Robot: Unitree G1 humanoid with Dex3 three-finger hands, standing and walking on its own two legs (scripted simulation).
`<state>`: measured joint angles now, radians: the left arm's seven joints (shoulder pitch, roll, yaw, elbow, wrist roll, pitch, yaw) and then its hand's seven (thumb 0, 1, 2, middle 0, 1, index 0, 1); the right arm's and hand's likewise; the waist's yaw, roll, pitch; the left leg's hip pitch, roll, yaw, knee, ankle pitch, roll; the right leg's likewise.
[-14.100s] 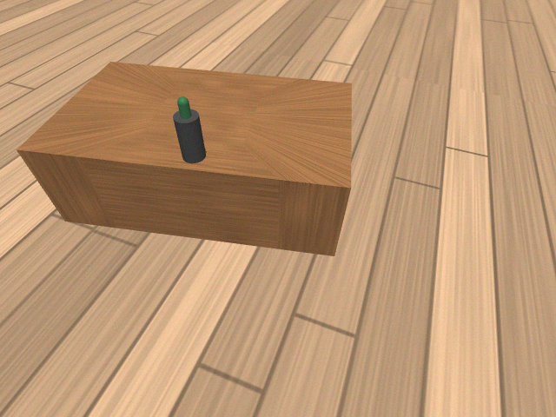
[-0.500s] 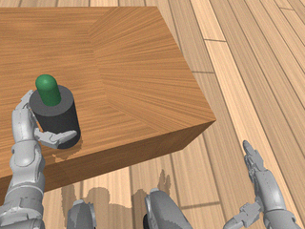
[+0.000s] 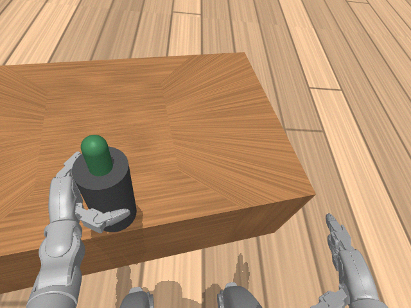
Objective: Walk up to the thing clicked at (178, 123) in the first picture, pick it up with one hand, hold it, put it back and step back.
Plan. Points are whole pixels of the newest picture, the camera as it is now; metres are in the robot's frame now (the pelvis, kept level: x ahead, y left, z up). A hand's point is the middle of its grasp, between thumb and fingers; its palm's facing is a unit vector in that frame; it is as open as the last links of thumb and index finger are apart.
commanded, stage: lift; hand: left
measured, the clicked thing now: (106, 183) +0.37 +0.14 +0.03
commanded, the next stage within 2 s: hold in 0.64 s
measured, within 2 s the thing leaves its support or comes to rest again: neither
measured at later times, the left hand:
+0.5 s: hand (88, 196) +0.34 +0.17 +0.05, palm faces +0.09 -0.99 -0.05, open 11.9 cm
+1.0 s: hand (79, 196) +0.32 +0.17 +0.07, palm faces +0.10 -0.99 -0.05, open 11.9 cm
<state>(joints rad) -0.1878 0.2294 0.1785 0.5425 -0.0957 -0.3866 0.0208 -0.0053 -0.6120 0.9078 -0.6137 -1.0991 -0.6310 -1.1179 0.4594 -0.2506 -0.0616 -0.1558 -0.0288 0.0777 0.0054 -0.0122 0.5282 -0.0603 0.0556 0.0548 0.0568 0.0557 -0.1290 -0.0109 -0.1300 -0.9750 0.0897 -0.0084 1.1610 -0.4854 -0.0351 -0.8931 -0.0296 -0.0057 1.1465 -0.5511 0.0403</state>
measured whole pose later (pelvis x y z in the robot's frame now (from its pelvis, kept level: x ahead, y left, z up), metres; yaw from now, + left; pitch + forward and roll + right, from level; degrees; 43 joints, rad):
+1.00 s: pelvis +0.01 +0.01 +0.04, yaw +0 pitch +10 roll -1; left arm 0.01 0.20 0.13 0.26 -0.13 -0.24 0.00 -0.01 -0.61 0.91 -0.60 -1.12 -0.62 -1.14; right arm 0.45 -0.22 -0.06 0.01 0.00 0.02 -0.03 -0.01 0.53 -0.06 0.05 0.05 0.05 0.06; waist -0.07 0.00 -0.09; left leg -0.72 0.08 0.02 0.97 -0.43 -0.03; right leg -0.65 -0.04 0.01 0.95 -0.48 0.05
